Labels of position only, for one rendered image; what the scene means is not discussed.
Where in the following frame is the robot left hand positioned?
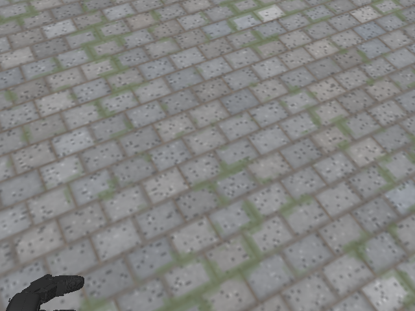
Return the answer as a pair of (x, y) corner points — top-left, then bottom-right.
(6, 274), (84, 311)

